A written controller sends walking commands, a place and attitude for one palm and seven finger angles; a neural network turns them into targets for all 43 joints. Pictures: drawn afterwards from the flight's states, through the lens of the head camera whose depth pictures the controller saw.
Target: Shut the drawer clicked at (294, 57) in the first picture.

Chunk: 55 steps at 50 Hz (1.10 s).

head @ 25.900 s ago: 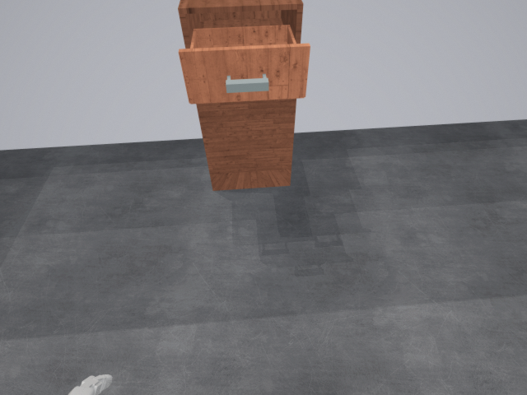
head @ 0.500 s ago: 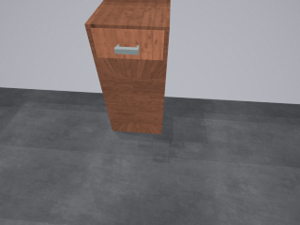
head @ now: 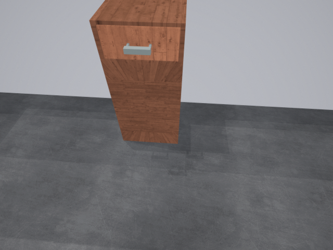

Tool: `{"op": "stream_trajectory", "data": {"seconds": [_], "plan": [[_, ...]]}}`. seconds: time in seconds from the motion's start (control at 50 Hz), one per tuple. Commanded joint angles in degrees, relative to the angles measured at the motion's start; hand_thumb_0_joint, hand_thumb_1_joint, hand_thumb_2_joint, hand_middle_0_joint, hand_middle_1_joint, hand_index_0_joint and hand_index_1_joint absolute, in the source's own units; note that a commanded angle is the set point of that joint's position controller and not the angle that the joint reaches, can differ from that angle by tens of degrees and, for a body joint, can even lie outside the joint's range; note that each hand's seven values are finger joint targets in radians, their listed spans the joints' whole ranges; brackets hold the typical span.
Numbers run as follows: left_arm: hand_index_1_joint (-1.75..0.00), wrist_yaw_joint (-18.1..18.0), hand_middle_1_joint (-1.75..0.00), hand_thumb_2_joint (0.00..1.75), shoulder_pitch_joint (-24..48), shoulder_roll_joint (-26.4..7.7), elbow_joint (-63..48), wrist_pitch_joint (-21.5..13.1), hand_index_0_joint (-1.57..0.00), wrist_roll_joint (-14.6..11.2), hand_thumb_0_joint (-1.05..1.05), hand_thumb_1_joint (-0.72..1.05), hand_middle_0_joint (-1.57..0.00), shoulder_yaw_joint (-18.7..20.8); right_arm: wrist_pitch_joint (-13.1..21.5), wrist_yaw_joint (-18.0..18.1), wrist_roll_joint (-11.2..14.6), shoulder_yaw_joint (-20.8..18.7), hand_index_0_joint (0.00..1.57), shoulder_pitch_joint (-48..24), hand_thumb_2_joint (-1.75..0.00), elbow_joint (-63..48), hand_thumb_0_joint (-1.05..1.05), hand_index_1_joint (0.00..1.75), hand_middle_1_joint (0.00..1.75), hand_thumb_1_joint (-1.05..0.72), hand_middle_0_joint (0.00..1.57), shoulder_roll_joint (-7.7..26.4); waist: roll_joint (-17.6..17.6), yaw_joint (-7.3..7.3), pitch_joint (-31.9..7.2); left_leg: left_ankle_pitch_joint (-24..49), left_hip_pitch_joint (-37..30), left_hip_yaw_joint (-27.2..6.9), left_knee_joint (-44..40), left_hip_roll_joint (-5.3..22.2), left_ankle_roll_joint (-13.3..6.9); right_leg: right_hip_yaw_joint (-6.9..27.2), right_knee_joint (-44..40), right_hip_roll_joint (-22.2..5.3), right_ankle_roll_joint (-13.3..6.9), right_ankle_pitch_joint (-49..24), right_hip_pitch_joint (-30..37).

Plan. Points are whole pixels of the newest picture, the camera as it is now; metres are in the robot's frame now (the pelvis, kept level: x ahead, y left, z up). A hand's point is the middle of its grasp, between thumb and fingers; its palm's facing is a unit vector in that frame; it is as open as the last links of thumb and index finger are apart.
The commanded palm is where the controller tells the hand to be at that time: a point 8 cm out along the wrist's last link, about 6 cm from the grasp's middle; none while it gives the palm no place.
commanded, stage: look to check the result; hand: left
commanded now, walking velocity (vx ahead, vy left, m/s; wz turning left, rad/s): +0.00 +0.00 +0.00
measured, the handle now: (138, 48) +0.92 +0.18 +0.00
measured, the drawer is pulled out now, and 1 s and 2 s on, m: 0.00 0.00 0.00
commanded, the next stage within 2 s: stand and wait in 0.32 s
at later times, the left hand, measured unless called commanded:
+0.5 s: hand out of the picture +0.05 +0.19 -0.17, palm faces +0.02 -0.97 -0.24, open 7.4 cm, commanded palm none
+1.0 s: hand out of the picture +0.08 +0.21 -0.16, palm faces +0.01 -0.96 -0.28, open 7.4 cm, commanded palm none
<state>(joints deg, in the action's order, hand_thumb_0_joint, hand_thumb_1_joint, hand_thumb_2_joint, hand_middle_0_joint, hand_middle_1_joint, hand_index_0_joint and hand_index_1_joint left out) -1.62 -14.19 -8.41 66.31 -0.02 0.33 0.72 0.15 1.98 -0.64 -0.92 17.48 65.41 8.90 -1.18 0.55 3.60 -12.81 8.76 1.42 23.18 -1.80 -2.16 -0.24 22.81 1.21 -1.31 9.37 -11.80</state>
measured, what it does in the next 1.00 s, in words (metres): stands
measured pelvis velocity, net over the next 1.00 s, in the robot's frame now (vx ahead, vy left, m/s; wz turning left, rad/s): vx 0.02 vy -0.01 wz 0.00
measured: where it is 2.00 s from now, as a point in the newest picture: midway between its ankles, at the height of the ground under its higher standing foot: outside the picture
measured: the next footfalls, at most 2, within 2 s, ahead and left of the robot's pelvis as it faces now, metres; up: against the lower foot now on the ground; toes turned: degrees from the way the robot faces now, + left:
none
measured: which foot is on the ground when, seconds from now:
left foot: down 0.00-1.00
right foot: down 0.00-1.00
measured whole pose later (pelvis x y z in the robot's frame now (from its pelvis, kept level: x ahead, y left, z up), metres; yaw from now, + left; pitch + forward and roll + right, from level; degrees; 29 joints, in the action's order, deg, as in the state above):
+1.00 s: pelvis +0.02 -0.01 +0.00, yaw +0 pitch -1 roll +0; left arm -1.0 -7.8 -13.7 65.5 -0.7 0.3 1.2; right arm 0.5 1.4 -0.7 -1.0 10.5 65.0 14.4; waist -1.2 0.6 3.8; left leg -13.0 5.3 1.2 19.6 -1.2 -1.4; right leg -0.3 20.1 1.9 -1.9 9.9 -8.7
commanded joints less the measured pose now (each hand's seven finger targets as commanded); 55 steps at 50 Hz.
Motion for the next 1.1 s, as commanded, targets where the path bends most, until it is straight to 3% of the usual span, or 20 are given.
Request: {"op": "stream_trajectory", "data": {"seconds": [0.0,0.08,0.22,0.28,0.38,0.98,1.08], "plan": [[-0.30,-0.38,-0.30,0.90,-1.59,-7.59,-1.89,-0.99,-0.20,0.14,0.00,0.90,-0.20,1.26,0.41,0.39,-0.18,-0.90,0.20,3.41,-0.90,-1.57,0.00,0.30,0.30,-0.90,0.20,5.88,1.68,0.16,1.13,-0.43,2.66,-6.17,-5.61,6.98,-0.77,6.32,-5.66,-6.11,-1.78,4.16,-0.71],[-0.30,-0.35,-0.30,0.90,-0.96,-8.30,-2.13,-1.11,-0.20,0.15,0.00,0.90,-0.20,1.43,0.65,0.42,-0.15,-1.03,0.20,2.71,-0.90,-1.74,0.00,0.30,0.30,-0.90,0.20,6.76,0.10,0.04,0.24,1.89,2.06,-6.45,-5.43,7.21,-0.75,6.18,-5.03,-6.11,-1.86,1.83,0.09],[-0.30,-0.25,-0.30,0.90,0.64,-8.98,-2.17,-1.19,-0.20,0.12,0.00,0.90,-0.20,1.45,0.68,0.39,-0.28,-1.03,0.20,1.18,-0.90,-1.82,0.00,0.30,0.30,-0.90,0.20,7.59,0.53,0.19,0.53,3.14,1.30,-6.77,-5.91,7.62,-0.60,6.16,-5.02,-6.14,-1.84,0.17,0.24],[-0.30,-0.25,-0.30,0.90,0.80,-9.73,-2.45,-1.44,-0.20,0.17,0.00,0.90,-0.20,1.65,0.88,0.35,-0.14,-1.22,0.20,0.48,-0.90,-2.10,0.00,0.30,0.30,-0.90,0.20,8.44,0.97,0.13,-1.65,5.75,-0.15,-6.19,-5.17,7.69,-0.54,6.16,-4.60,-6.41,-1.84,-3.29,1.63],[-0.30,-0.21,-0.30,0.90,1.94,-10.57,-2.64,-1.52,-0.20,0.17,0.00,0.90,-0.20,1.73,0.72,0.28,-0.17,-1.35,0.20,-0.71,-0.90,-2.26,0.00,0.30,0.30,-0.90,0.20,9.30,1.47,0.24,-0.68,5.37,-0.35,-5.99,-5.36,7.62,-0.37,6.57,-5.32,-6.55,-1.83,-3.46,1.26],[-0.30,0.21,-0.30,0.90,6.78,-15.37,-3.44,-1.79,-0.20,0.12,0.00,0.90,-0.20,2.26,1.11,0.00,-0.21,-1.36,0.20,-6.04,-0.90,-2.79,0.00,0.30,0.30,-0.90,0.20,14.48,0.40,0.08,-3.48,9.57,-2.95,-6.42,-6.95,8.58,0.08,6.50,-5.47,-7.06,-1.85,-8.09,4.64],[-0.30,0.21,-0.30,0.90,7.40,-16.19,-3.68,-1.95,-0.20,0.09,0.00,0.90,-0.20,2.33,1.17,0.01,-0.15,-1.48,0.20,-6.73,-0.90,-2.97,0.00,0.30,0.30,-0.90,0.20,15.29,1.91,0.16,-4.40,11.23,-3.96,-6.31,-6.72,8.70,0.13,6.39,-5.32,-7.20,-1.85,-10.69,5.27]]}}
